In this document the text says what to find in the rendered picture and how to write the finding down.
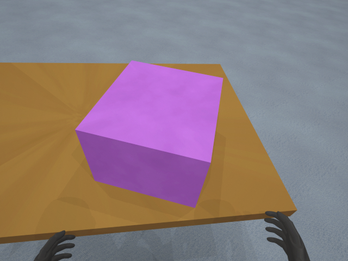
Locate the table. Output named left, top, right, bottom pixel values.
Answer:
left=0, top=63, right=297, bottom=244

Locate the robot left hand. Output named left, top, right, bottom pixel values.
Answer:
left=34, top=231, right=76, bottom=261

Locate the robot right hand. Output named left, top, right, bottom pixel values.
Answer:
left=264, top=211, right=310, bottom=261

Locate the carton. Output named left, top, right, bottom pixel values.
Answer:
left=75, top=60, right=223, bottom=208

